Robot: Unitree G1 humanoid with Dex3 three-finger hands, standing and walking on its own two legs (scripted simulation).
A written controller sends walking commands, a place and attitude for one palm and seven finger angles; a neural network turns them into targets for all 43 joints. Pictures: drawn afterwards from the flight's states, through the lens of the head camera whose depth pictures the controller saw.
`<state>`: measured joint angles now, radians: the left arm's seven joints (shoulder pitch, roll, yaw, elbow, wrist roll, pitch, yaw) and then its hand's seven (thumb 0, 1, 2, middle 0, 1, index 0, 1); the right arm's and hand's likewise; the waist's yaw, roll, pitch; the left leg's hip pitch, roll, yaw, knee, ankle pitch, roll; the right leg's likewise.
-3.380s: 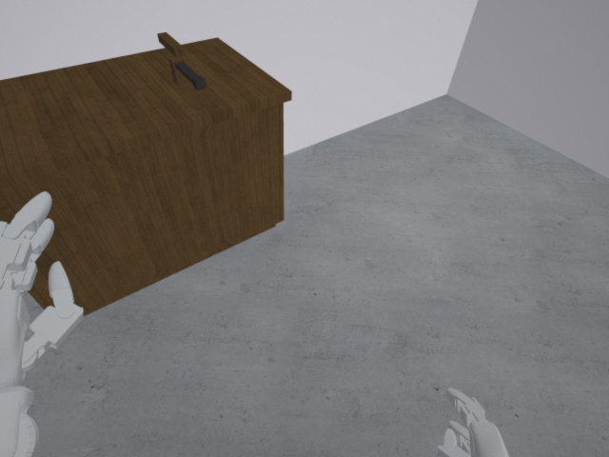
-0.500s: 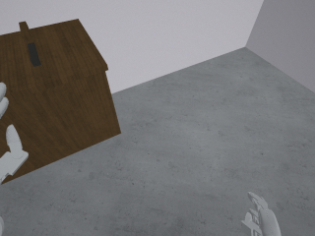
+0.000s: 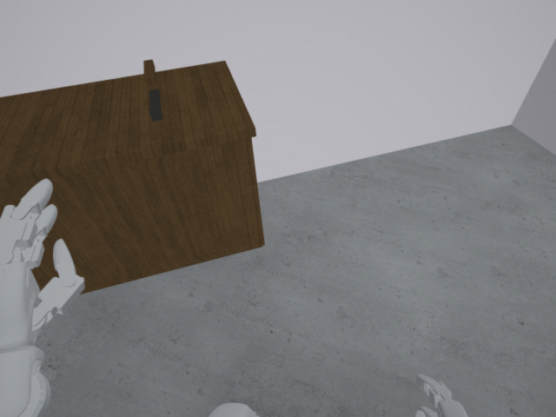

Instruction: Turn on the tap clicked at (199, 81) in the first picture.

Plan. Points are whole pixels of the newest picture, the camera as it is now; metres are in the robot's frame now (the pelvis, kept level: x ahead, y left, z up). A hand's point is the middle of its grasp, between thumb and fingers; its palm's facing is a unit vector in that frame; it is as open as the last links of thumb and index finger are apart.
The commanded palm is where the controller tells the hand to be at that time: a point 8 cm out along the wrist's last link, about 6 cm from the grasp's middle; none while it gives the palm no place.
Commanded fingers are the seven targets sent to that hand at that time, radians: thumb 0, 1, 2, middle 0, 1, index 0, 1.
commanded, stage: take the last steps up to it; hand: left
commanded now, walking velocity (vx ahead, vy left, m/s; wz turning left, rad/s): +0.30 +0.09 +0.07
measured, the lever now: (156, 114) +0.86 +0.44 -0.01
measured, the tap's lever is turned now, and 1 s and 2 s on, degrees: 0 0 0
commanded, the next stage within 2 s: none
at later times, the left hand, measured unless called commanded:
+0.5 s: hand (66, 226) +0.28 +0.28 +0.19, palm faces +0.41 -0.83 -0.37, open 7.4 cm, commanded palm +0.21 +0.32 +0.18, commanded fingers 0.00 0.90 0.90 -0.20 -0.30 -0.20 -0.30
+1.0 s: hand (116, 174) +0.37 +0.25 +0.19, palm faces +0.39 -0.81 -0.44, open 7.4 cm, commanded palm +0.31 +0.31 +0.18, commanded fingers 0.00 0.90 0.90 -0.20 -0.30 -0.20 -0.30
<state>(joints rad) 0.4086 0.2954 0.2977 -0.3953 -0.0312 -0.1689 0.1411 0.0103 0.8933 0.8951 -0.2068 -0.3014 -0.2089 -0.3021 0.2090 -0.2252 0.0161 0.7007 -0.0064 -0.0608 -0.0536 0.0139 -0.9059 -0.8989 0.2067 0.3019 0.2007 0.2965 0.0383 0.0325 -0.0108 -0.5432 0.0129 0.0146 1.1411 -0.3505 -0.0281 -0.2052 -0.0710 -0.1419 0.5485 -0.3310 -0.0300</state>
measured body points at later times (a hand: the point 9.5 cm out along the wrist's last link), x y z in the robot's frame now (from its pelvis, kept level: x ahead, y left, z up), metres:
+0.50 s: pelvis +0.06 +0.04 +0.00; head +0.07 +0.05 +0.45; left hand +0.25 +0.32 +0.21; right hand +0.23 -0.16 -0.09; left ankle +0.05 +0.15 -0.74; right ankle +0.06 -0.08 -0.67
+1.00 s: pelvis +0.16 +0.02 +0.00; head +0.19 +0.02 +0.45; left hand +0.34 +0.29 +0.21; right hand +0.33 -0.24 -0.08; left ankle +0.22 +0.17 -0.70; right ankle +0.15 -0.06 -0.74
